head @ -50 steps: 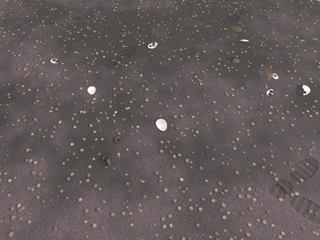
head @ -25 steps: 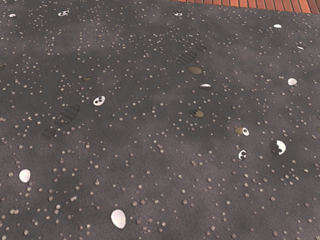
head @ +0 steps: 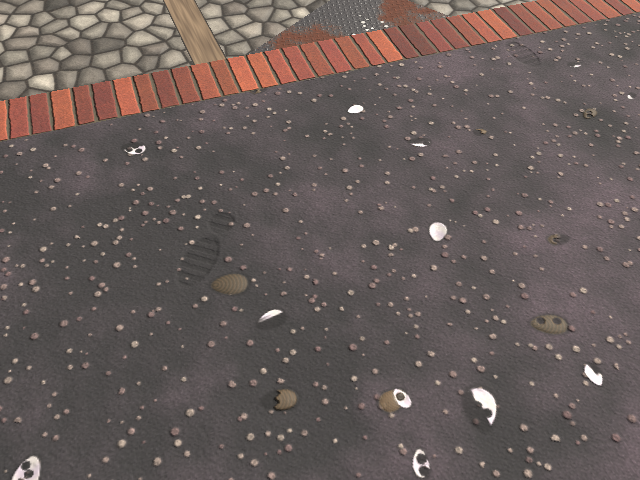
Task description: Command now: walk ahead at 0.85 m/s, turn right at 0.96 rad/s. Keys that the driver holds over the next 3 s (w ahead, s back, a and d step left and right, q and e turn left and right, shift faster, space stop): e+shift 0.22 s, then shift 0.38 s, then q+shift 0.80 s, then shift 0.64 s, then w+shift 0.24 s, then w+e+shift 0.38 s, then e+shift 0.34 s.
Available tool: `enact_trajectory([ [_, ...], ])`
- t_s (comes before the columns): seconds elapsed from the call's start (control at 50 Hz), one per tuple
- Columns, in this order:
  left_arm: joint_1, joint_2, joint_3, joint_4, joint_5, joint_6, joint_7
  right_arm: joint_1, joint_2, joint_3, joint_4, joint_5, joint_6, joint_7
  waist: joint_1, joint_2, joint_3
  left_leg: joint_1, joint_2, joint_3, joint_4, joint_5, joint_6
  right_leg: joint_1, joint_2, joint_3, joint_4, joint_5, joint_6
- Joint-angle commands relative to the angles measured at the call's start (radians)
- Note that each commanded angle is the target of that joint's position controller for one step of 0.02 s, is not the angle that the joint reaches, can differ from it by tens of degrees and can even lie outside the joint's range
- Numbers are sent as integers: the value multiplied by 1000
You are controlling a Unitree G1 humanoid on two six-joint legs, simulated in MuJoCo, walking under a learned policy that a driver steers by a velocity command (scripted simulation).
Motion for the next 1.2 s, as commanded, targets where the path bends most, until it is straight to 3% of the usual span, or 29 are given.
enact_trajectory([
  [0.02,-83,-62,-34,-138,11,13,-20,29,-10,5,-4,23,-33,14,29,128,55,81,260,-137,-243,470,94,-205,-82,31,-46,66,15],
  [0.08,-131,-71,-49,-176,8,2,-37,-48,-38,1,-5,32,-44,10,71,128,84,-28,164,83,-234,668,59,-15,-28,-68,-415,284,23],
  [0.12,-122,-63,-47,-160,7,0,-54,-30,-94,-11,-5,37,-45,0,73,117,61,-27,149,133,-165,764,46,154,43,-160,-576,396,11],
  [0.16,-22,-29,-31,-128,15,-1,-48,-6,-156,-28,-16,50,-29,-11,115,131,-15,30,181,127,30,988,32,300,108,-183,-619,356,-21],
  [0.2,233,38,7,-55,26,-7,-17,-30,-182,-38,-40,58,-2,-11,219,117,-149,-20,216,89,441,898,20,568,134,-107,-671,336,-86],
  [0.22,252,76,27,-26,20,-11,12,-4,-137,-34,-31,50,13,-4,203,25,-127,-154,114,91,735,217,-5,665,84,-13,-760,423,-111],
  [0.24,185,190,48,-64,14,-6,24,129,-42,-15,-57,22,31,-8,82,-135,-135,-379,-5,85,1134,-453,-38,794,-156,254,-603,1312,-171],
  [0.26,200,219,64,-125,-2,1,21,208,-81,-14,-115,31,48,-18,93,-69,-445,-499,-22,-134,1279,-386,-60,1003,-345,563,-693,1403,-364],
  [0.28,116,172,57,-163,-16,15,40,157,-101,-4,-114,23,52,-27,78,45,-425,-506,15,-179,1220,-252,-49,879,-337,612,-814,1070,-360],
  [0.32,13,55,20,-147,-22,17,56,80,-96,-4,-114,1,68,-29,5,142,-201,-453,72,-180,1040,-189,-44,557,-237,493,-921,732,-288],
  [0.36,35,17,4,-115,-24,0,56,86,-84,-5,-112,-10,111,-33,-23,129,-131,-323,91,-179,906,-192,-40,351,-191,392,-944,831,-235],
  [0.46,65,20,4,-66,-2,-15,44,24,-18,7,-125,15,127,-29,-16,85,-178,-275,69,-165,676,-62,-8,332,-114,257,-934,903,-155],
  [0.6,95,-6,-3,-39,5,17,38,-86,-17,6,-143,25,149,-24,39,-31,-98,-235,24,-159,417,-61,1,351,-102,297,-997,394,-120],
  [0.66,84,-53,-29,-22,18,18,45,-57,11,17,-112,33,145,-21,38,-47,-84,-95,-4,-138,235,-103,24,329,-120,270,-993,260,-108],
  [0.7,71,-1,-16,-19,4,27,63,-43,-6,12,-112,32,135,-18,12,-39,-47,-23,-41,-112,50,-48,49,311,-115,254,-929,240,-76],
  [0.72,94,14,-10,-16,-2,28,74,-51,-34,7,-122,27,126,-17,19,-5,-34,-6,-15,-173,-25,8,64,306,-109,252,-889,233,-42],
  [0.74,101,4,-10,-35,-8,27,82,-41,-88,-2,-135,16,116,-16,36,93,-44,6,98,-335,-84,122,97,287,-55,202,-773,185,-4],
  [0.76,79,-15,-10,-61,-16,30,82,-60,-187,-34,-136,26,115,-8,58,250,4,-9,238,-544,-89,385,199,169,106,49,-674,-17,51],
  [0.78,26,0,-9,-77,-1,35,84,8,-183,-44,-126,26,115,2,-3,275,14,-1,324,-655,-132,535,292,104,140,9,-511,-212,80],
  [0.8,-3,5,-4,-89,0,39,79,50,-169,-46,-117,25,114,5,-17,219,3,17,307,-659,-139,556,324,60,135,46,-356,-272,94],
  [0.84,2,-12,-5,-90,-8,47,69,-20,-151,-52,-126,29,129,-1,30,151,4,1,194,-555,-114,471,267,40,99,82,-277,-195,120],
  [0.9,-25,-27,-15,-106,-7,49,65,-42,-131,-61,-148,32,142,7,19,170,-54,55,104,-525,-86,448,224,40,102,61,-338,-154,151],
  [1.0,-96,-29,-31,-149,-23,34,68,11,-167,-90,-149,27,150,10,-34,209,-104,108,92,-648,-65,367,219,92,119,83,-540,-157,145],
  [1.06,-49,-9,-30,-143,-30,22,77,-39,-177,-99,-168,26,152,20,-13,230,-113,46,65,-707,-64,332,178,229,143,87,-691,-140,122],
  [1.1,35,1,-26,-123,-26,12,93,-106,-166,-96,-185,37,151,22,47,221,-102,-83,3,-696,-41,173,104,426,127,89,-935,-19,105],
  [1.12,54,65,-10,-119,-19,6,104,-86,-119,-83,-193,42,146,18,35,129,-112,-205,-68,-625,32,-51,43,556,-20,206,-1055,-42,68],
  [1.14,2,174,8,-147,-5,14,106,-32,-41,-66,-216,48,141,15,-5,-148,-117,-388,-226,-371,288,-299,-10,629,-322,516,-1120,-77,-44],
  [1.16,-59,140,2,-160,9,21,100,-26,-149,-88,-190,6,142,6,-8,-74,-61,-410,-161,-276,497,-313,-21,475,-393,507,-1101,80,-118],
  [1.2,-99,10,-33,-168,4,21,91,-25,-163,-97,-164,3,154,23,-42,-13,-21,-343,-95,-247,677,-207,-13,387,-273,286,-1035,310,-102],
])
